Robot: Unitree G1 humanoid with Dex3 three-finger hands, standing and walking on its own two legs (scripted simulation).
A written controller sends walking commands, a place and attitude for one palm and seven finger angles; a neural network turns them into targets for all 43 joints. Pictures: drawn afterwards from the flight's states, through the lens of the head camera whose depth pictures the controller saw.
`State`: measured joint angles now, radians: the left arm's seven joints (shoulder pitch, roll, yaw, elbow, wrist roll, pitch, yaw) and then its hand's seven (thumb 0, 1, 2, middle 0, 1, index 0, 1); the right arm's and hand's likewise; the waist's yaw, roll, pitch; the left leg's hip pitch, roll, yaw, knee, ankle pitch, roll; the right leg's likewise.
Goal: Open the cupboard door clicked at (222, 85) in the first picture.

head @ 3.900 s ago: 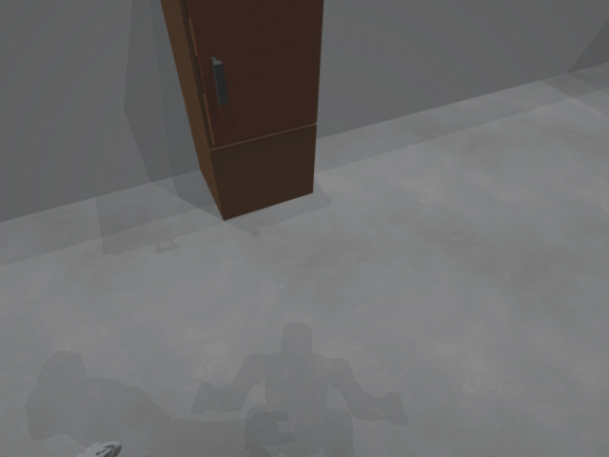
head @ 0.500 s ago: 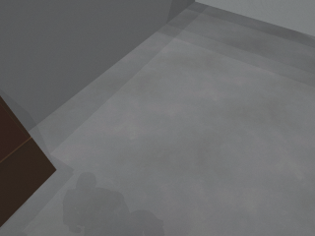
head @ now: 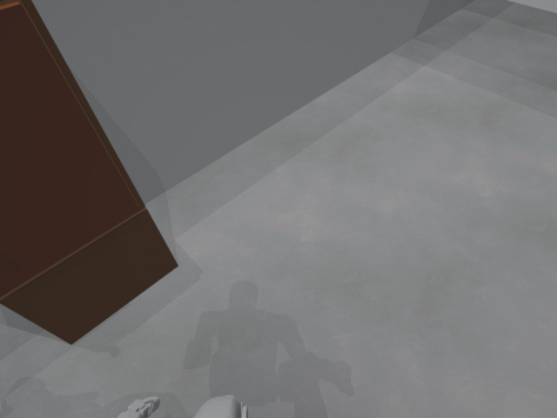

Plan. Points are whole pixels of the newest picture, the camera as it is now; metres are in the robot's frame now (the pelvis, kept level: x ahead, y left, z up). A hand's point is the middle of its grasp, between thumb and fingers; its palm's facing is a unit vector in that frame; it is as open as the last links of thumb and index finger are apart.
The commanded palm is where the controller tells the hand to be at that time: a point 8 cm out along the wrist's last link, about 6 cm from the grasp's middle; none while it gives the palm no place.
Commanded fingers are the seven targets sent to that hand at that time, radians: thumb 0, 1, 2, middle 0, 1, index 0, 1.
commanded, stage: turn to face it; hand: left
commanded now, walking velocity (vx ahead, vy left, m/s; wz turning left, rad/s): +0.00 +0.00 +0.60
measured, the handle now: out of the picture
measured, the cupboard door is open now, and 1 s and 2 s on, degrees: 0 0 0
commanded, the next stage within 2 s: take the last steps up to it in 1.18 s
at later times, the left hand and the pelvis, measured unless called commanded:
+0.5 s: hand out of the picture +0.03 +0.26 -0.16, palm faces +0.32 -0.91 -0.27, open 7.4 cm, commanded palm none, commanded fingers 0.00 0.90 0.90 -0.20 -0.30 -0.20 -0.30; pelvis +0.00 +0.02 +0.00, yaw +18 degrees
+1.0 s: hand out of the picture -0.09 +0.20 -0.18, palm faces +0.58 -0.78 -0.24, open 7.4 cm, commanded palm none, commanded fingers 0.00 0.90 0.90 -0.20 -0.30 -0.20 -0.30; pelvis -0.01 +0.00 -0.01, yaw +36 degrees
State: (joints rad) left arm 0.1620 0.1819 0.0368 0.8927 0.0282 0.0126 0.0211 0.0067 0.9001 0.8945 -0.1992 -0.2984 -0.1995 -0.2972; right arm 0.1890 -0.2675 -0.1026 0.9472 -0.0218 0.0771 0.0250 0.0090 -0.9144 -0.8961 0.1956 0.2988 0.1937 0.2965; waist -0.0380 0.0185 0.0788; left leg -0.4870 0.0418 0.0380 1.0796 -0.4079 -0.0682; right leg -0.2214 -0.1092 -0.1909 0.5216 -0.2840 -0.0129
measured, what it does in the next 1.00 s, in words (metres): steps on the spot, turning left: left foot, then right foot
